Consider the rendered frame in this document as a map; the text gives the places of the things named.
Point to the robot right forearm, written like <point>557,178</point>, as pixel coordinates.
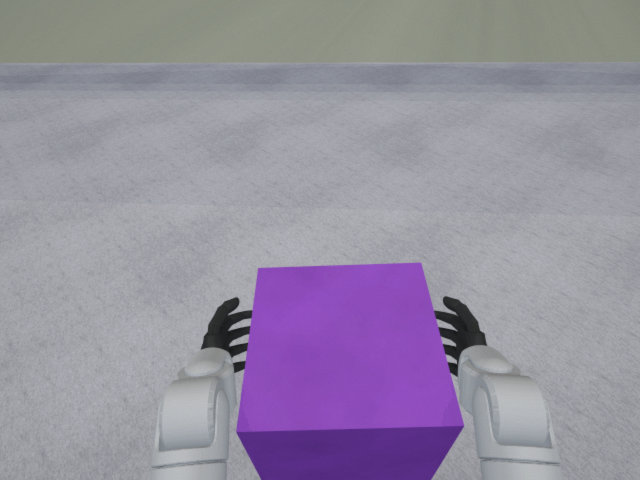
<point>512,420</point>

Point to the right robot hand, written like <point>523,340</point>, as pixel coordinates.
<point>468,332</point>

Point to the left robot hand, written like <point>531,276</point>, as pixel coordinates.
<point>218,335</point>

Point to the carton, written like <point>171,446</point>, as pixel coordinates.
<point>346,377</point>

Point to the robot left forearm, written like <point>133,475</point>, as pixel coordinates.
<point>191,431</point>

